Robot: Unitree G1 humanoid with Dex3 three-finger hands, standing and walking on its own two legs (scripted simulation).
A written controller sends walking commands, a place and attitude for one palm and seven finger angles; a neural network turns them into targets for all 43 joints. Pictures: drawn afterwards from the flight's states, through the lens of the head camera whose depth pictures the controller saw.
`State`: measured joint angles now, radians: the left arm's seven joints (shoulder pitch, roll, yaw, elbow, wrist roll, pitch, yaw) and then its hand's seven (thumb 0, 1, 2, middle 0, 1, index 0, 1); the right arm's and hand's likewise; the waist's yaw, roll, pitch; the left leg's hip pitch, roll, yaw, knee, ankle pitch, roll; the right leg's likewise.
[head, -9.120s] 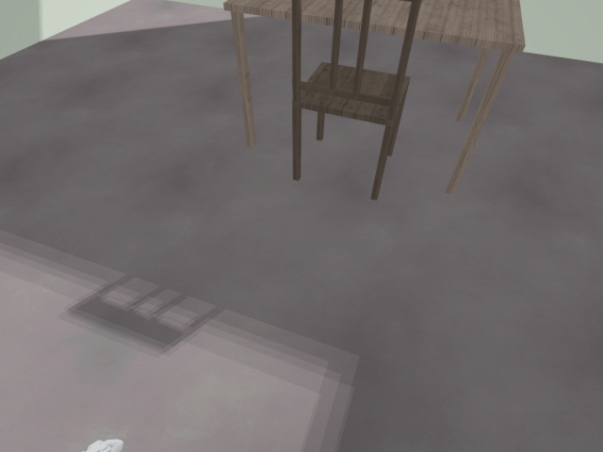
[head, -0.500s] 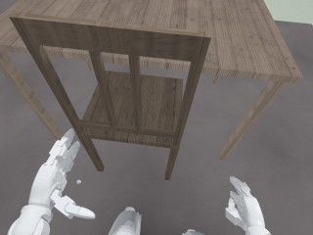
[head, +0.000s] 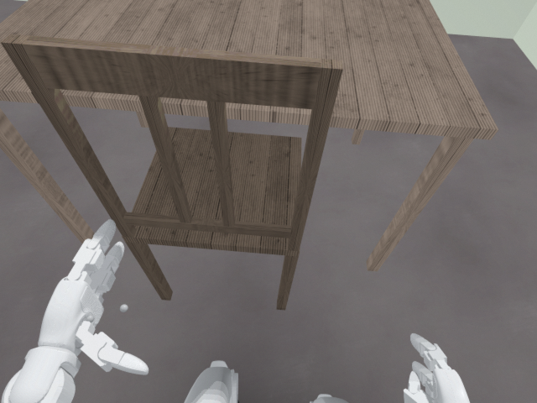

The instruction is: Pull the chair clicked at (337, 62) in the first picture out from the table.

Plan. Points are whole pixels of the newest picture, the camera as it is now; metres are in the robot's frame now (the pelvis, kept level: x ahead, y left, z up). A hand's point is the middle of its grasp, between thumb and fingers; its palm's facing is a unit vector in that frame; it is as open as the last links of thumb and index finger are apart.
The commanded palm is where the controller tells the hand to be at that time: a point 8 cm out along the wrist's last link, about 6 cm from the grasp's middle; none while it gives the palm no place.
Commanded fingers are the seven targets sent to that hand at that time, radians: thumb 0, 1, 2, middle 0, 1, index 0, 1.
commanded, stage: raise the hand toward the chair's back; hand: left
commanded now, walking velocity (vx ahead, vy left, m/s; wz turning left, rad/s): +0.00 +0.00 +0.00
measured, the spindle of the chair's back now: (171, 170) +0.51 +0.20 +0.01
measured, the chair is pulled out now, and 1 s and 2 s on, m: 0.00 0.00 0.00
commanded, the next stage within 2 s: aim the fingers beside a spindle in 0.26 s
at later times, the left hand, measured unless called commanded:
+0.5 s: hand (134, 301) +0.25 +0.19 +0.04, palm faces -0.04 -1.00 -0.06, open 16.9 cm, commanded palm +0.24 +0.25 +0.04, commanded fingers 0.00 -0.50 0.30 -0.06 -0.08 -0.06 -0.08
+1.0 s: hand (139, 276) +0.29 +0.20 +0.02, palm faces -0.04 -1.00 -0.06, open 16.9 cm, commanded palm +0.28 +0.25 +0.02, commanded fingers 0.00 -0.50 0.30 -0.06 -0.08 -0.06 -0.08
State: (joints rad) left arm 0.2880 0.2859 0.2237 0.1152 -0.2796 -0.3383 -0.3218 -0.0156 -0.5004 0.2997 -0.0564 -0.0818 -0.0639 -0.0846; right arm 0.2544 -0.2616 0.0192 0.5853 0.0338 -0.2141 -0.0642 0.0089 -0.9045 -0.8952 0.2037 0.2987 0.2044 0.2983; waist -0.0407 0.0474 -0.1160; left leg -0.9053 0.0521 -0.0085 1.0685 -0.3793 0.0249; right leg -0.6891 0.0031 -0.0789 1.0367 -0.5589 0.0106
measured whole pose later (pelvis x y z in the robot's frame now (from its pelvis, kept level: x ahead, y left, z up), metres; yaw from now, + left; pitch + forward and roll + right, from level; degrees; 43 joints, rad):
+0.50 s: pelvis +0.01 -0.01 +0.00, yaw +0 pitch +13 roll -3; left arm 0.25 0.27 0.23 0.17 -0.28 -0.37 -0.34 -0.02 -0.50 0.30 -0.06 -0.08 -0.06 -0.08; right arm 0.22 -0.25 0.02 0.59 0.03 -0.22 -0.06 0.01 -0.90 -0.90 0.20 0.30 0.20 0.30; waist -0.02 0.06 -0.13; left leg -0.91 0.05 -0.01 1.08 -0.39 0.01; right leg -0.70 0.01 -0.08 1.06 -0.58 -0.01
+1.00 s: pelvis +0.00 -0.01 -0.02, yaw -1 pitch +16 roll -3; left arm 0.05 0.31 0.30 0.36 -0.29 -0.40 -0.38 -0.02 -0.50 0.30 -0.06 -0.08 -0.07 -0.08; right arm 0.24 -0.27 0.01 0.62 0.02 -0.21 -0.05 0.01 -0.91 -0.90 0.20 0.30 0.20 0.30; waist -0.04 0.05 -0.13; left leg -1.02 0.07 -0.01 1.14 -0.41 0.00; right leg -0.82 0.01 -0.08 1.14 -0.60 -0.01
